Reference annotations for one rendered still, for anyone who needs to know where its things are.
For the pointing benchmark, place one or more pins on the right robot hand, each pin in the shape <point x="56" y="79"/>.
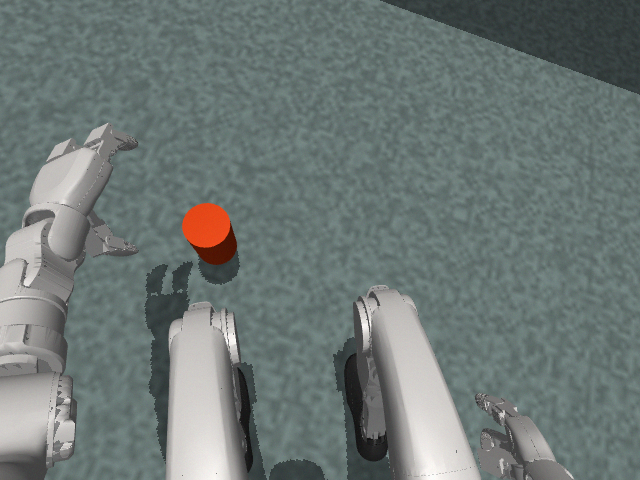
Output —
<point x="506" y="456"/>

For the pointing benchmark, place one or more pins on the left robot foot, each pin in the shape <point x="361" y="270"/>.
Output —
<point x="244" y="420"/>

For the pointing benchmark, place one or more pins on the right robot foot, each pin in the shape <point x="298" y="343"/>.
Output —
<point x="369" y="449"/>

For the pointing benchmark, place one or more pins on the can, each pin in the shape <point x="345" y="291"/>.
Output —
<point x="208" y="229"/>

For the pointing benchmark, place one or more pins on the left robot hand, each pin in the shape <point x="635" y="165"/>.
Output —
<point x="75" y="176"/>

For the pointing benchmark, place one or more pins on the left robot arm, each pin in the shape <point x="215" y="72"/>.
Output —
<point x="37" y="411"/>

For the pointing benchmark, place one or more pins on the right robot arm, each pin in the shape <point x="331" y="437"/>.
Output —
<point x="546" y="470"/>

